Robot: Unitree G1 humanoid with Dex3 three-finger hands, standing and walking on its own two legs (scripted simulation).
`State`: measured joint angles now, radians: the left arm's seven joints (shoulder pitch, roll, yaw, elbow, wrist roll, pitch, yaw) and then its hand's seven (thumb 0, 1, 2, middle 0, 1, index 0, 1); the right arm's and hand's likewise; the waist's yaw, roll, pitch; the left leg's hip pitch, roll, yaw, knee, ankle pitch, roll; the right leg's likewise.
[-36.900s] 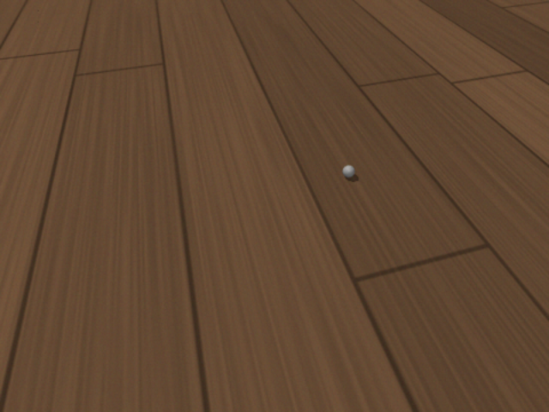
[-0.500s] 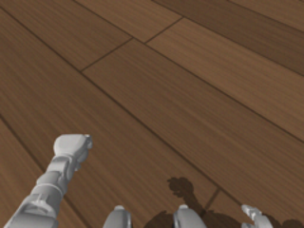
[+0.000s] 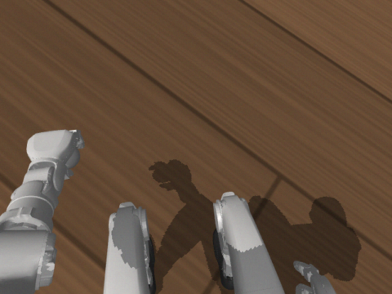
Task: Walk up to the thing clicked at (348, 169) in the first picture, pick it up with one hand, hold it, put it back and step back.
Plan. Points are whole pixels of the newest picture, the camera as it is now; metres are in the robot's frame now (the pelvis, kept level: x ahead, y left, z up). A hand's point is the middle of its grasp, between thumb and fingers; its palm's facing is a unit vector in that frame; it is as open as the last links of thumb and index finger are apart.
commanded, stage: crouch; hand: left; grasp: from above
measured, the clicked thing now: (65, 156) +0.43 +0.27 -0.17
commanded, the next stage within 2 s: lower in 0.96 s
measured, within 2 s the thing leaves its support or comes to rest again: neither
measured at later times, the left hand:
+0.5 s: hand (74, 165) +0.43 +0.28 -0.26, palm faces -0.46 -0.04 -0.89, open 8.4 cm
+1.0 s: hand (78, 167) +0.44 +0.29 -0.32, palm faces -0.45 -0.05 -0.89, open 8.3 cm
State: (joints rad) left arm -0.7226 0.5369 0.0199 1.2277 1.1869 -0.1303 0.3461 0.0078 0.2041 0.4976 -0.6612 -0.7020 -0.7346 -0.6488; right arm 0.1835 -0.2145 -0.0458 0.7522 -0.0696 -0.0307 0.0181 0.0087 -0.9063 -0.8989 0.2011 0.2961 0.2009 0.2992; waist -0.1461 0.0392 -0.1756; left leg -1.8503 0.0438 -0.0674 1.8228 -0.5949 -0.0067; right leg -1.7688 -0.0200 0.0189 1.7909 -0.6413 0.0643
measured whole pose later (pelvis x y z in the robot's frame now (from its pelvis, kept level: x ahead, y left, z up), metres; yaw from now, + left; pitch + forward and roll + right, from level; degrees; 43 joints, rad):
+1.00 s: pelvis -0.01 -0.01 -0.16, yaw -4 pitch +33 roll -7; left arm -0.89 0.75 0.15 1.42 1.29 -0.27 0.38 0.01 0.22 0.46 -0.67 -0.69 -0.74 -0.63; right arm 0.11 -0.25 0.02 0.79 -0.15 -0.04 0.13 0.00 -0.92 -0.90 0.20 0.30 0.20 0.30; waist -0.18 -0.02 -0.06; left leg -2.30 0.03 -0.17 2.35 -0.64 -0.03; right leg -2.19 0.04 -0.01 2.29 -0.69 0.08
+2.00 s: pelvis +0.00 -0.01 -0.21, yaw -8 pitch +30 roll -10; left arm -0.87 0.88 0.24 1.57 1.33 -0.32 0.54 0.00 0.19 0.42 -0.76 -0.60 -0.83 -0.56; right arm 0.04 -0.27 0.12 0.79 -0.25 -0.07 0.18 0.00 -0.91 -0.90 0.20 0.30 0.20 0.30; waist -0.25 -0.10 0.05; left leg -2.38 0.02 -0.26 2.54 -0.70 -0.07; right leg -2.27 0.07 -0.06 2.45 -0.72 0.08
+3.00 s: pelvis +0.00 +0.00 -0.22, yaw -11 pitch +26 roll -13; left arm -0.90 0.98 0.20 1.71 1.33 -0.31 0.64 0.00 0.19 0.38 -0.79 -0.56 -0.85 -0.53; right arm 0.00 -0.30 0.22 0.76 -0.32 -0.18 0.24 0.00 -0.91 -0.90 0.20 0.30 0.20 0.30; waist -0.29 -0.13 0.11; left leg -2.37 0.03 -0.31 2.61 -0.72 -0.04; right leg -2.23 0.09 -0.09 2.46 -0.72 0.08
